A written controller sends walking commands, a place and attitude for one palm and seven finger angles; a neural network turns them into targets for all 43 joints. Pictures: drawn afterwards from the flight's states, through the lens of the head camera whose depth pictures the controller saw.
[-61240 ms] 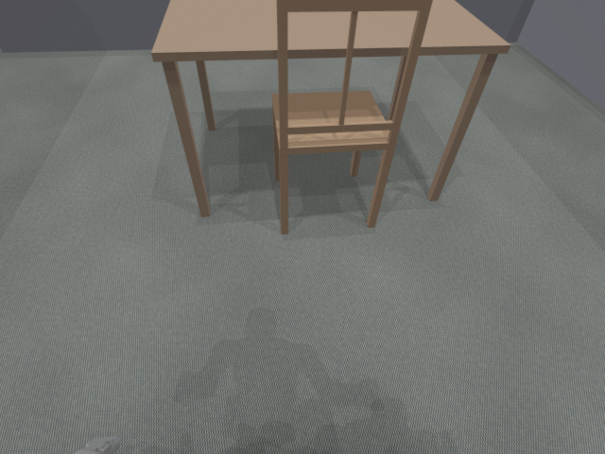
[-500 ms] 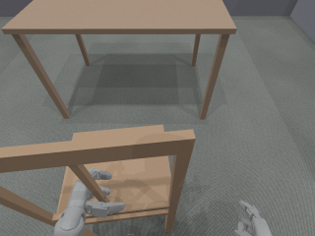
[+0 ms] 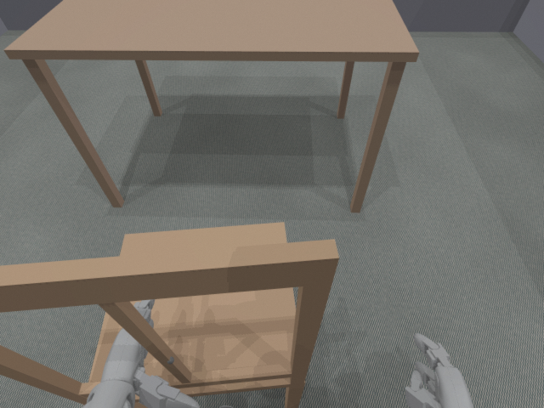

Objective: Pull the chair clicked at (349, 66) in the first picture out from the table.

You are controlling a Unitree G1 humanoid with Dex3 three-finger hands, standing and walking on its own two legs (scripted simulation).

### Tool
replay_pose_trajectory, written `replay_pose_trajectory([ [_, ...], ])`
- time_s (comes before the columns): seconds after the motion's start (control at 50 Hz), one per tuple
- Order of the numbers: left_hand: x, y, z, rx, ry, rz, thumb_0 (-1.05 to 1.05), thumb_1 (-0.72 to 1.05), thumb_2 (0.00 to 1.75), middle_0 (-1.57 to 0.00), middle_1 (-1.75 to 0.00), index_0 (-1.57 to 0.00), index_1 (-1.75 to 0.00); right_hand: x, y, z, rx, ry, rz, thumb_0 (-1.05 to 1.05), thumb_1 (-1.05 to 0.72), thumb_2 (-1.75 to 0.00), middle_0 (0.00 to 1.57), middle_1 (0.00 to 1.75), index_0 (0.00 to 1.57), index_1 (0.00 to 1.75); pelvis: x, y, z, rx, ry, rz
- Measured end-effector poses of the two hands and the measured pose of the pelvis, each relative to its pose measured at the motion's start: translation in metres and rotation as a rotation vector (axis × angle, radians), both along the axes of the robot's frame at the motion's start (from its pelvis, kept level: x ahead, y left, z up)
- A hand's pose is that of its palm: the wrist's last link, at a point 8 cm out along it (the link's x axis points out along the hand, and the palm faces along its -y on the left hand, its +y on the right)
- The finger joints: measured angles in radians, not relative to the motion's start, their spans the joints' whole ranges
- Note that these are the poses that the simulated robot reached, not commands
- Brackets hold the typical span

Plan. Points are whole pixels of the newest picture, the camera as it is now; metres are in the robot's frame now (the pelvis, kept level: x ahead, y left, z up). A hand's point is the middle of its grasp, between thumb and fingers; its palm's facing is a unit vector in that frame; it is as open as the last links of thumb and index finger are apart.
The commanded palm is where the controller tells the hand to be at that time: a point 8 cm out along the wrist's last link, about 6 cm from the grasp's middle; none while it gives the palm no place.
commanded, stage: draw the fingers out of the gap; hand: left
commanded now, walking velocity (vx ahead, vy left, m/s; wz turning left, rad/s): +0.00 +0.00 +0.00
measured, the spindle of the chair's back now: (158, 349) +0.21 +0.16 +0.00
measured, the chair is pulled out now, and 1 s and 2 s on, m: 0.69 0.69 0.68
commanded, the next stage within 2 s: draw the hand back to the body in 0.76 s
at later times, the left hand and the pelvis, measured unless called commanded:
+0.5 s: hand out of the picture +0.14 +0.17 -0.04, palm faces +0.03 -0.98 -0.19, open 17.5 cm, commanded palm +0.12 +0.21 -0.01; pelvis -0.02 +0.00 -0.01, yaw +0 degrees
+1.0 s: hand out of the picture +0.10 +0.16 -0.01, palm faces +0.10 -0.99 -0.07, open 17.5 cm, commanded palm +0.07 +0.22 +0.01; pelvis -0.01 +0.01 -0.02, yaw +1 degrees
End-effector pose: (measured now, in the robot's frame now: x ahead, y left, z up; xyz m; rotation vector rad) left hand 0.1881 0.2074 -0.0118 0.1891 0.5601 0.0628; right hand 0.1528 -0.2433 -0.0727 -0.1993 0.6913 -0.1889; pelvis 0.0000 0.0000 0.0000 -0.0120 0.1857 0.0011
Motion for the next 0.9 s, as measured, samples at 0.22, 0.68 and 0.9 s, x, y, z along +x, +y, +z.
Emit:
replay_pose_trajectory([
  [0.22,-0.029,0.01,-0.003,0.009,0.029,0.03,-0.01,-0.54,0.2,-0.01,-0.01,-0.01,-0.01,-0.015,-0.005,-0.002,-0.005,0.003,-0.044,0.01,-0.9,-0.9,0.2,0.3,0.2,0.3,-0.008,-0.003,-0.003,-0.002,-0.005,-0.001],
  [0.68,-0.088,0.007,-0.004,-0.023,0.071,0.034,-0.01,-0.54,0.2,0.0,0.0,0.0,0.0,-0.002,0.014,0.002,0.016,-0.093,-0.036,0.01,-0.9,-0.9,0.2,0.3,0.2,0.3,-0.016,0.004,-0.012,-0.017,0.002,0.01],
  [0.9,-0.111,0.0,0.0,-0.032,0.082,0.039,-0.01,-0.54,0.2,0.0,0.0,0.0,0.0,0.011,0.02,0.0,0.024,-0.114,-0.039,0.01,-0.9,-0.9,0.2,0.3,0.2,0.3,-0.012,0.007,-0.018,-0.021,0.021,0.013],
])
